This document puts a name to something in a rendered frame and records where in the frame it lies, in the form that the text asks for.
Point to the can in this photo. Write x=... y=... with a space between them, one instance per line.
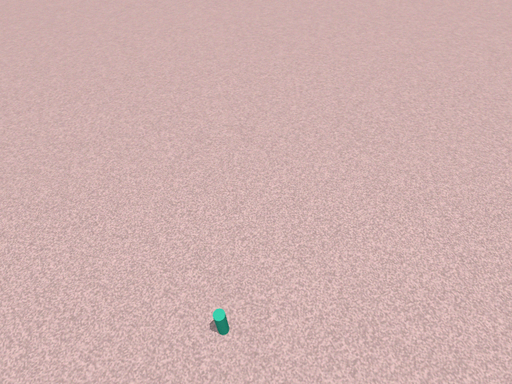
x=221 y=322

